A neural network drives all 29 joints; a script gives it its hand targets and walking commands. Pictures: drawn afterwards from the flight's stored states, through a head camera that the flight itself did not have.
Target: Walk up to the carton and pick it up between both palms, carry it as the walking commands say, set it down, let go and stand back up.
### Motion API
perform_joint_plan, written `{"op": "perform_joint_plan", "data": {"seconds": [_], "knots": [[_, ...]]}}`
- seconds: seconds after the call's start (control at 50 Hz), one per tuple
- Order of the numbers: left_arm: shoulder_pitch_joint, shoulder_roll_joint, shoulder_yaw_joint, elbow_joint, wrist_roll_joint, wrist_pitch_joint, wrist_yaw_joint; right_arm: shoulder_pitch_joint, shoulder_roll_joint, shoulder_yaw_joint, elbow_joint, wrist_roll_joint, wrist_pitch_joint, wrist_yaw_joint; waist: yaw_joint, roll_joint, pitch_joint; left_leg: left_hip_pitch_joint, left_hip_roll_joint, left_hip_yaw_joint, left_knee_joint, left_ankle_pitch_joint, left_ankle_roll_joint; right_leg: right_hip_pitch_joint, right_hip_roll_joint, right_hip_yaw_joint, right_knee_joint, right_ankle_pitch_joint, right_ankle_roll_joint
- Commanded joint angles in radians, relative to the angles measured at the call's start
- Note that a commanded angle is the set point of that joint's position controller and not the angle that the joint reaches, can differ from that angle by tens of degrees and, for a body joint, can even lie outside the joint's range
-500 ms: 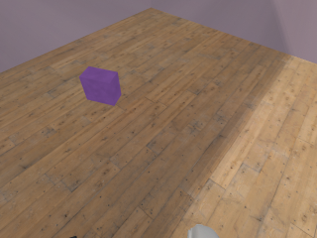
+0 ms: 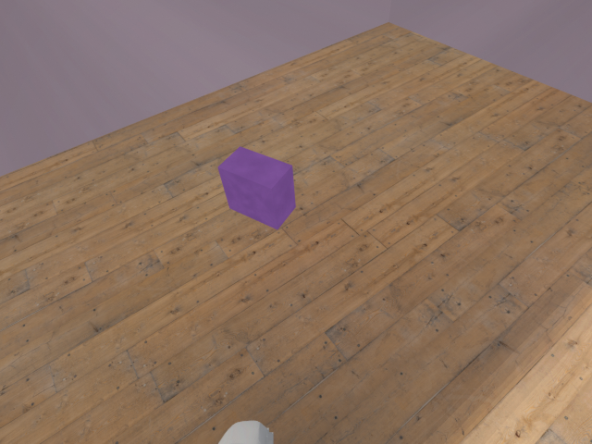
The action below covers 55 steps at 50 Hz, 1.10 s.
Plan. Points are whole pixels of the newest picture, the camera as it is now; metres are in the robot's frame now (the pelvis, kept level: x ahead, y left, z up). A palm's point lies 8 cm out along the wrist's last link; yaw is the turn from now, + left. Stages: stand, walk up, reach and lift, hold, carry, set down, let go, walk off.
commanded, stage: walk up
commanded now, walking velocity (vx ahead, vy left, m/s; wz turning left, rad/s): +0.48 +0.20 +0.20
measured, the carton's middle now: (258, 188) +1.21 +0.25 -0.65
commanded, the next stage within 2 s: none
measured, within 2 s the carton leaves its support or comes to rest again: neither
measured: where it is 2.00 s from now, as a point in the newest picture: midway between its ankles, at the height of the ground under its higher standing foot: (287, 278)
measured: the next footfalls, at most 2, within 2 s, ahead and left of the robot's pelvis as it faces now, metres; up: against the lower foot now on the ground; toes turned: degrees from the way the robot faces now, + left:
left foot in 0.28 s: +0.30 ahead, +0.19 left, +0.00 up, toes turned +9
right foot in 0.84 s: +0.61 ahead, -0.06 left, +0.00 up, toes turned -5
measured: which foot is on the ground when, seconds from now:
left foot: up 0.00-0.26, down 0.28-0.84, up 0.86-1.00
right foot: down 0.00-0.28, up 0.30-0.82, down 0.84-1.00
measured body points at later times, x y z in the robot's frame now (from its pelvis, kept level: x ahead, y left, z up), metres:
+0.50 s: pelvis +0.25 +0.10 +0.00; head +0.27 +0.11 +0.45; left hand +0.29 +0.34 -0.15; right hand +0.31 -0.14 -0.14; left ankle +0.26 +0.18 -0.74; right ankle +0.25 -0.06 -0.66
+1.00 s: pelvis +0.51 +0.03 +0.00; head +0.54 -0.01 +0.45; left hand +0.56 +0.28 -0.13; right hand +0.51 -0.21 -0.17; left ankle +0.42 +0.19 -0.65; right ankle +0.57 -0.06 -0.74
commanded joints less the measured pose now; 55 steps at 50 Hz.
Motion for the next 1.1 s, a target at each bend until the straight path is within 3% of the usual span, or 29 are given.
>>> {"op": "perform_joint_plan", "data": {"seconds": [0.0,0.04,0.1,0.16,0.2,0.22,0.24,0.26,0.28,0.3,0.32,0.34,0.38,0.44,0.5,0.56,0.68,0.72,0.76,0.78,0.8,0.82,0.84,0.86,0.88,0.9,0.94,1.0,1.08], "knots": [[0.066,0.122,0.023,-0.039,-0.010,-0.031,0.012,-0.032,0.028,0.017,-0.069,-0.003,0.026,0.029,-0.007,-0.149,0.086,-0.143,0.045,0.013,-0.074,0.149,-0.019,-0.011,-0.289,0.208,-0.293,0.364,-0.073],[0.122,0.132,0.024,-0.017,-0.006,-0.027,0.020,-0.118,0.021,0.023,-0.105,0.000,0.024,0.049,0.004,-0.162,0.090,-0.122,0.034,0.048,-0.187,0.208,-0.017,-0.017,-0.265,0.131,-0.276,0.471,-0.043],[0.123,0.152,0.033,-0.009,-0.008,-0.013,0.020,-0.202,0.035,0.042,-0.124,0.011,0.014,0.069,0.021,-0.246,0.084,-0.016,-0.001,0.111,-0.442,0.249,-0.006,-0.007,-0.198,0.047,-0.287,0.326,-0.008],[0.154,0.182,0.041,-0.010,-0.009,-0.002,0.022,-0.240,0.011,0.037,-0.128,0.016,0.008,0.067,0.042,-0.262,0.037,0.064,-0.004,0.143,-0.512,0.187,0.007,0.043,-0.253,0.078,-0.292,0.225,-0.027],[0.164,0.172,0.023,-0.002,0.000,0.001,0.006,-0.230,-0.006,0.025,-0.118,0.023,-0.003,0.049,0.029,-0.244,-0.010,0.155,-0.013,0.165,-0.580,0.076,0.017,0.086,-0.239,0.034,-0.211,0.249,-0.027],[0.189,0.155,0.014,0.000,0.000,0.005,0.002,-0.166,-0.022,0.020,-0.090,0.020,-0.014,0.034,0.001,-0.191,-0.086,0.287,-0.037,0.181,-0.615,0.035,0.024,0.085,-0.187,-0.014,-0.052,0.336,-0.025],[0.180,0.132,0.009,-0.003,0.008,0.007,-0.004,0.017,-0.086,-0.005,-0.022,0.021,-0.025,0.019,-0.065,-0.103,-0.182,0.472,-0.052,0.172,-0.602,-0.019,0.057,0.020,-0.149,-0.035,0.169,0.344,-0.010],[0.206,0.109,0.009,-0.024,0.003,0.005,-0.009,0.171,-0.175,-0.031,0.010,0.002,-0.036,0.001,-0.130,0.096,-0.298,0.729,0.155,-0.103,-0.685,-0.124,0.114,-0.212,-0.087,-0.020,0.467,0.040,0.013],[0.200,0.086,0.001,-0.077,0.009,-0.005,-0.007,0.284,-0.287,-0.061,0.021,-0.005,-0.043,-0.020,-0.133,0.307,-0.354,0.868,0.370,-0.473,-0.767,-0.074,0.181,-0.454,0.007,0.068,0.724,-0.308,0.030],[0.165,0.085,-0.007,-0.077,0.011,-0.008,0.000,0.259,-0.283,-0.056,0.023,0.015,-0.042,-0.030,-0.118,0.231,-0.297,0.823,0.428,-0.497,-0.807,0.169,0.196,-0.503,-0.037,0.153,0.781,-0.324,0.024],[0.072,0.100,-0.009,-0.076,0.001,-0.006,-0.005,0.159,-0.168,-0.031,0.016,0.014,-0.041,-0.028,-0.113,0.085,-0.187,0.722,0.338,-0.394,-0.824,0.105,0.212,-0.526,-0.076,0.180,0.774,-0.182,0.020],[0.078,0.110,-0.010,-0.063,0.001,-0.012,-0.014,0.106,-0.140,-0.022,0.003,0.016,-0.045,-0.029,-0.099,0.079,-0.133,0.589,0.312,-0.319,-0.850,0.100,0.170,-0.490,-0.101,0.202,0.740,-0.111,0.019],[0.126,0.059,-0.012,-0.017,0.005,0.016,-0.011,0.035,-0.059,0.003,-0.024,0.021,-0.062,-0.019,-0.043,0.026,-0.047,0.375,0.276,-0.295,-0.908,0.143,0.114,-0.365,-0.118,0.203,0.723,-0.031,0.025],[0.099,0.058,0.000,-0.025,0.017,0.038,-0.010,0.010,-0.057,0.005,-0.025,0.022,-0.082,-0.018,-0.006,0.028,-0.015,0.380,0.264,-0.239,-0.935,0.199,0.146,-0.392,-0.111,0.189,0.667,0.001,0.040],[-0.007,0.082,0.014,-0.069,0.017,0.056,-0.018,0.011,-0.059,0.008,0.000,0.027,-0.092,-0.015,-0.002,0.078,0.032,0.336,0.224,-0.145,-0.986,0.067,0.136,-0.400,-0.109,0.169,0.550,0.076,0.058],[-0.152,0.070,0.007,-0.117,0.009,0.066,-0.030,0.074,-0.052,0.021,0.020,0.029,-0.088,-0.021,-0.033,0.111,0.119,0.334,0.224,-0.115,-1.040,-0.017,0.125,-0.456,-0.101,0.151,0.408,0.169,0.067],[-0.347,0.058,0.002,-0.176,0.005,0.041,-0.047,0.182,-0.073,0.016,0.070,0.021,-0.077,-0.033,-0.105,0.094,0.073,0.500,0.203,-0.040,-1.002,0.138,0.102,-0.402,-0.032,0.083,0.148,0.182,0.049],[-0.319,0.061,0.002,-0.166,0.003,0.036,-0.039,0.201,-0.079,0.011,0.090,0.017,-0.063,-0.033,-0.092,0.166,0.037,0.484,0.148,0.036,-0.934,0.189,0.109,-0.314,-0.005,0.043,0.123,0.116,0.037],[-0.230,0.067,0.007,-0.138,0.005,0.021,-0.026,0.224,-0.078,0.003,0.108,0.023,-0.056,-0.040,-0.047,0.092,-0.019,0.472,0.142,0.057,-0.770,0.367,0.087,-0.155,0.014,0.014,0.035,0.127,0.028],[-0.092,0.098,0.019,-0.088,0.006,0.012,-0.015,0.216,-0.063,0.005,0.106,0.029,-0.057,-0.039,0.015,0.023,-0.093,0.382,0.103,0.064,-0.604,0.420,0.070,0.072,0.019,0.021,0.003,0.135,0.021],[0.098,0.183,0.045,-0.048,0.019,0.000,-0.003,0.200,-0.037,0.013,0.077,0.034,-0.062,-0.038,0.100,-0.089,-0.217,0.187,0.054,0.095,-0.373,0.260,0.033,0.351,-0.117,0.170,-0.010,0.125,-0.025],[0.243,0.330,0.082,-0.024,0.020,-0.003,0.013,0.227,0.023,0.028,0.037,0.035,-0.066,-0.039,0.142,-0.416,-0.316,-0.069,-0.061,0.107,-0.036,-0.312,0.001,0.517,-0.431,0.605,-0.114,0.104,-0.085],[0.293,0.385,0.089,0.009,0.003,0.010,0.032,0.221,0.001,0.001,0.039,0.037,-0.044,-0.031,0.105,-0.282,-0.317,-0.081,-0.035,-0.024,0.151,-0.301,0.015,0.473,-0.554,0.830,-0.202,0.231,-0.098],[0.203,0.304,0.080,0.010,-0.007,0.020,0.034,0.181,-0.010,0.000,0.052,0.030,-0.028,-0.027,0.073,-0.086,-0.249,-0.073,0.021,-0.061,0.159,-0.205,-0.005,0.349,-0.495,0.674,-0.173,0.277,-0.115],[0.121,0.248,0.070,0.005,-0.002,0.015,0.030,0.184,-0.008,0.002,0.065,0.012,-0.032,-0.021,0.035,-0.052,-0.198,-0.045,0.045,-0.077,0.099,-0.115,-0.005,0.241,-0.404,0.549,-0.155,0.303,-0.064],[0.075,0.183,0.045,-0.001,-0.005,0.003,0.025,0.161,0.006,0.005,0.047,0.003,-0.032,-0.009,0.017,-0.112,-0.122,-0.011,0.057,-0.058,0.052,-0.060,-0.011,0.108,-0.324,0.445,-0.181,0.283,-0.037],[0.035,0.131,0.032,-0.001,-0.006,0.003,0.017,0.168,0.040,0.007,0.041,0.002,-0.009,0.002,-0.006,-0.241,-0.050,0.024,0.060,-0.025,0.015,-0.015,-0.018,0.011,-0.256,0.378,-0.239,0.157,-0.034],[-0.002,0.122,0.032,-0.035,-0.010,-0.002,0.009,0.150,0.024,0.011,0.042,0.003,0.016,0.012,-0.018,-0.232,-0.018,-0.003,0.048,0.024,0.009,0.084,-0.013,-0.030,-0.239,0.257,-0.274,0.132,-0.034],[0.150,0.117,0.021,0.001,-0.003,-0.009,0.013,-0.016,0.031,0.009,-0.035,-0.009,0.037,0.021,0.029,-0.173,0.062,-0.098,0.051,0.042,-0.079,0.179,-0.034,-0.050,-0.253,0.267,-0.333,0.077,-0.047]]}}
